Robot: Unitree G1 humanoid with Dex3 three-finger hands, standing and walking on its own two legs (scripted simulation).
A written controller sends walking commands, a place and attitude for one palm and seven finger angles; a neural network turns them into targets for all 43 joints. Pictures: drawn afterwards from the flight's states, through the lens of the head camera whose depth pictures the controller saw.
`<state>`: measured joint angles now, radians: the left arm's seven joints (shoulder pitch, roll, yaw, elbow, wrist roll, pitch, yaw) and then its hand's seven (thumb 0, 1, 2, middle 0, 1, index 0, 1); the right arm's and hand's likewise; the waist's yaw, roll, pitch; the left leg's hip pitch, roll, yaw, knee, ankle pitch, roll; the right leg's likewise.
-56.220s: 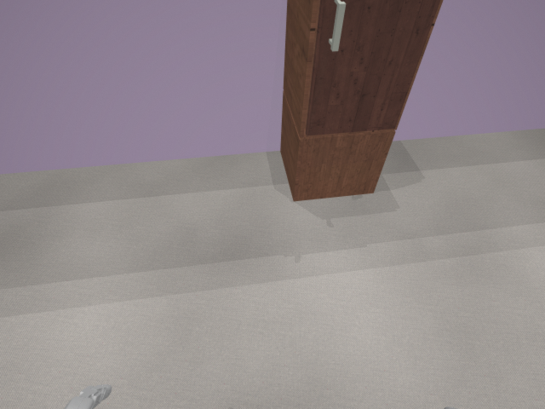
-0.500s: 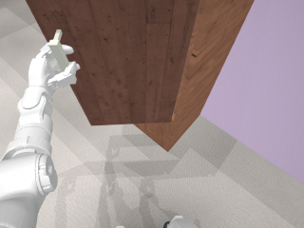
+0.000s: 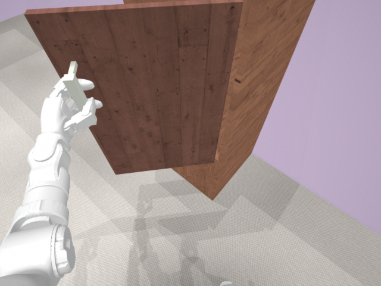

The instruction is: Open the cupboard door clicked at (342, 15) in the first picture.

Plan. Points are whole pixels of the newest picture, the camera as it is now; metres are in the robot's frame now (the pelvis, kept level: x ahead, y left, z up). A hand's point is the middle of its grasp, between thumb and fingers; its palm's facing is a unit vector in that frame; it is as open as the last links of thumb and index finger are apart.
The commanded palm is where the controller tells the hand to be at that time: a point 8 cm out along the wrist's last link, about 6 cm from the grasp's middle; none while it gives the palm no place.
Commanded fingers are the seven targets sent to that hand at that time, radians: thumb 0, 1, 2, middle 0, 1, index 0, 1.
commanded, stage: pull the door open along its arc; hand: left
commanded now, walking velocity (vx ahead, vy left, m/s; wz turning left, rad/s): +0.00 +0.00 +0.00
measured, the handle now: (83, 95) +0.50 +0.22 +0.11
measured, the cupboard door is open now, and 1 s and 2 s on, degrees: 48 87 85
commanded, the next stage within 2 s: open thumb and fingers to let go in 0.90 s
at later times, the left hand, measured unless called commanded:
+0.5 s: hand (115, 162) +0.33 +0.13 +0.11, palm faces +0.40 -0.92 +0.04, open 6.1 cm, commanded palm +0.26 +0.18 +0.11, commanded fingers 0.00 0.90 0.90 -0.40 -1.35 -0.40 -1.35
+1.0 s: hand (149, 196) +0.26 +0.06 +0.11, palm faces +0.34 -0.94 -0.02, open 6.2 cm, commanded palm +0.21 +0.10 +0.11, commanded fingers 0.00 0.83 0.87 -0.40 -1.34 -0.40 -1.34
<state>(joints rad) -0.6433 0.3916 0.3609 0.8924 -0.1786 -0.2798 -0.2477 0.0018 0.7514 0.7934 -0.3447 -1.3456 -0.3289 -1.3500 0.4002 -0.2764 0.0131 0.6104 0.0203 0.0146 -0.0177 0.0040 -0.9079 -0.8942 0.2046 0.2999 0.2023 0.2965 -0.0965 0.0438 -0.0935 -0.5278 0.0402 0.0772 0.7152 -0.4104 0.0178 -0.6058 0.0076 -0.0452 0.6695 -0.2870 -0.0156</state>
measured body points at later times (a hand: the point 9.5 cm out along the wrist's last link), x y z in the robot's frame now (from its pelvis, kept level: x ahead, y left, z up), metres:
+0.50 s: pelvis +0.01 -0.01 +0.01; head +0.03 -0.03 +0.46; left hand +0.30 +0.17 +0.11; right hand +0.21 -0.21 -0.08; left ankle -0.04 +0.10 -0.72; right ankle +0.02 -0.11 -0.72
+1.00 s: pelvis +0.02 -0.02 +0.01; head +0.02 -0.05 +0.46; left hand +0.24 +0.11 +0.12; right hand +0.22 -0.22 -0.09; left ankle -0.04 +0.10 -0.72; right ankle +0.02 -0.11 -0.72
